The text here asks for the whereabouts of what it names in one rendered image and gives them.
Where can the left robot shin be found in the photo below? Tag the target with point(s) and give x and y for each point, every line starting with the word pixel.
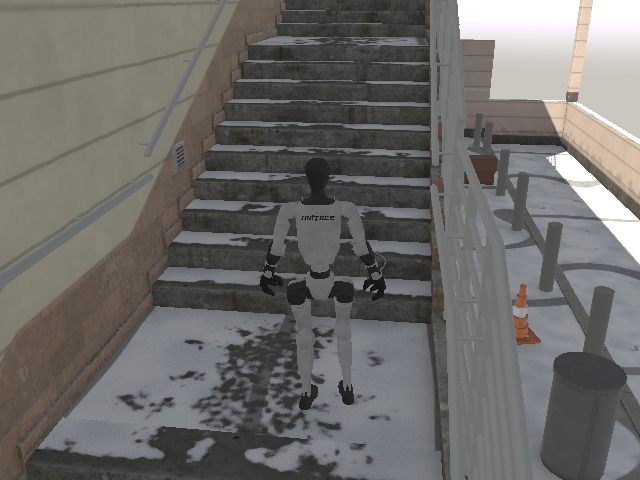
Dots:
pixel 305 359

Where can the robot left forearm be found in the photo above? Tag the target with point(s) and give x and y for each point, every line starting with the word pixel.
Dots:
pixel 270 263

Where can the robot left hand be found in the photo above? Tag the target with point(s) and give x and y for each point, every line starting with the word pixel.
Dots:
pixel 272 281

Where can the left robot upper arm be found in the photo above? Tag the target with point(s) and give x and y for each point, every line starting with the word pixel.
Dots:
pixel 287 211

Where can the left robot thigh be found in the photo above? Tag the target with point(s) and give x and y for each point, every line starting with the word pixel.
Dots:
pixel 301 308

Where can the robot right forearm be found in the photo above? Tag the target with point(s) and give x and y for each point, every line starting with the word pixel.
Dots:
pixel 371 264

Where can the right robot upper arm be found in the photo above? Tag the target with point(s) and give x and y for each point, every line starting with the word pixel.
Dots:
pixel 349 210

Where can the robot right hand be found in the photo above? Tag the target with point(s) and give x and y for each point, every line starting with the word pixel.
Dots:
pixel 378 284

